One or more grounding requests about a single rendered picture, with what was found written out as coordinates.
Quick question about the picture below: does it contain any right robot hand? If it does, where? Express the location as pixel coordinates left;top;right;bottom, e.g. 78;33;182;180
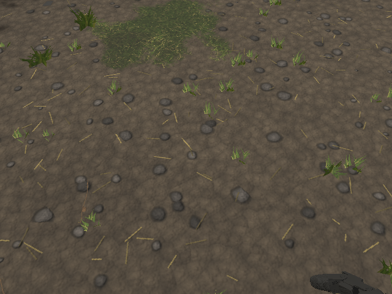
310;271;384;294

